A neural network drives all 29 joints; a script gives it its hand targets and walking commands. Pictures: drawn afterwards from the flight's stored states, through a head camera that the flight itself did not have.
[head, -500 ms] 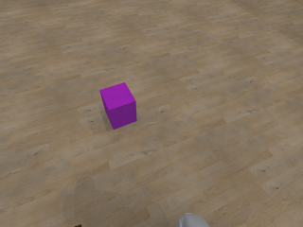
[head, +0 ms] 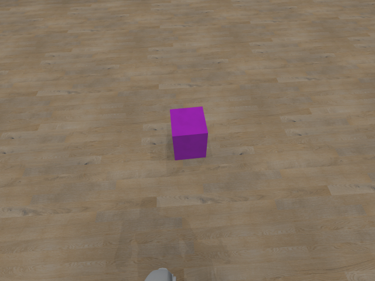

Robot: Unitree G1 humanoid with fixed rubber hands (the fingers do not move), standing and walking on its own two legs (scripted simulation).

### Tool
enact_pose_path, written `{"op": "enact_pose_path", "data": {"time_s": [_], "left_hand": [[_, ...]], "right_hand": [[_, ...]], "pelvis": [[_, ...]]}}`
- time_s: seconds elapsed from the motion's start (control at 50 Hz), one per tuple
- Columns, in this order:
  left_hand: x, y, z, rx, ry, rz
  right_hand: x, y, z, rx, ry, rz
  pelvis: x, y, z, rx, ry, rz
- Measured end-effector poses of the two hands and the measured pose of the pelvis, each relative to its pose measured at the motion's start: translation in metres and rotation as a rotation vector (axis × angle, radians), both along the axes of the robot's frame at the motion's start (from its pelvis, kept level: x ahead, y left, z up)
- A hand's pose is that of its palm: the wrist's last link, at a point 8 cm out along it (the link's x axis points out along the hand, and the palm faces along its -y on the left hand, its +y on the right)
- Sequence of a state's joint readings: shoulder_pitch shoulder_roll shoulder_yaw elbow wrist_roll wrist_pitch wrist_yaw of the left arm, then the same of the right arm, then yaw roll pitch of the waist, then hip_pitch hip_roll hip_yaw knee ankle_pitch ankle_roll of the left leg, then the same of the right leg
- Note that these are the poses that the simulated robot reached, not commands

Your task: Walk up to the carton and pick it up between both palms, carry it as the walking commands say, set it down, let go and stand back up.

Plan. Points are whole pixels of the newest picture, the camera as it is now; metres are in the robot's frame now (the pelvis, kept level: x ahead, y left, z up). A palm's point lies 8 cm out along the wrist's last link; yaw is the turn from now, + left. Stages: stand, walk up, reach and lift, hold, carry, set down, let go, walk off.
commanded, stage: walk up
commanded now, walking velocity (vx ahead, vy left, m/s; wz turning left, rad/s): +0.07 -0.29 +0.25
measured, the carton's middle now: (188, 134) +0.98 +0.02 -0.64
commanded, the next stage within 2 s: none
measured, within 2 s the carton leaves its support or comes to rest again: neither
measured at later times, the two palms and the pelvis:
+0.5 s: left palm out of the picture +0.12 +0.12 -0.12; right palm out of the picture +0.13 -0.38 -0.15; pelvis +0.08 -0.13 +0.00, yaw +4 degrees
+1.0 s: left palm (166, 230) +0.26 +0.08 -0.14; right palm (328, 177) +0.40 -0.39 -0.13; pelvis +0.28 -0.15 -0.01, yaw +5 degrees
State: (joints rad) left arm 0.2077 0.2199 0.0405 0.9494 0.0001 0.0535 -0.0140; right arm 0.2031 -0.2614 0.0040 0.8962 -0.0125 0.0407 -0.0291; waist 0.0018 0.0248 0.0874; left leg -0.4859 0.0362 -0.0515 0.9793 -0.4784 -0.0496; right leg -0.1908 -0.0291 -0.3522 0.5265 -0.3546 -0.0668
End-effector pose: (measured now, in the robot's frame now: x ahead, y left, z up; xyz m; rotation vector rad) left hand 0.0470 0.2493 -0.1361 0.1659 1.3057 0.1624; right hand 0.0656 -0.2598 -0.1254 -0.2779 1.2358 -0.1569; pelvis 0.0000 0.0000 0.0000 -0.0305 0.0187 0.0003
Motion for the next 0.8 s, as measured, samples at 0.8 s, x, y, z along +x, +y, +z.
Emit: {"op": "enact_pose_path", "data": {"time_s": [0.8], "left_hand": [[0.088, -0.175, 0.025, 0.018, 0.071, 0.129]], "right_hand": [[0.242, -0.141, -0.003, 0.115, -0.06, 0.14]], "pelvis": [[0.185, -0.167, 0.01, 0.034, -0.01, 0.108]]}}
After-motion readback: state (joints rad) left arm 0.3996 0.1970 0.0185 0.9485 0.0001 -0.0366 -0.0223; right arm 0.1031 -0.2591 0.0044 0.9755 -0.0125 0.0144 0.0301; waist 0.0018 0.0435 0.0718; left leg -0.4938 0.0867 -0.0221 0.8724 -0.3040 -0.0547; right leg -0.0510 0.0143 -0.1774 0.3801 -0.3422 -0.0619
